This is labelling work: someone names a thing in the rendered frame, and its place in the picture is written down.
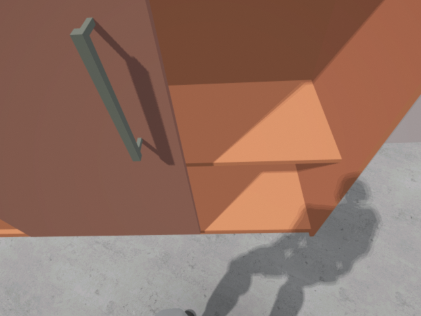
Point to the handle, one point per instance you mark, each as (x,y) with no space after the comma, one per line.
(84,45)

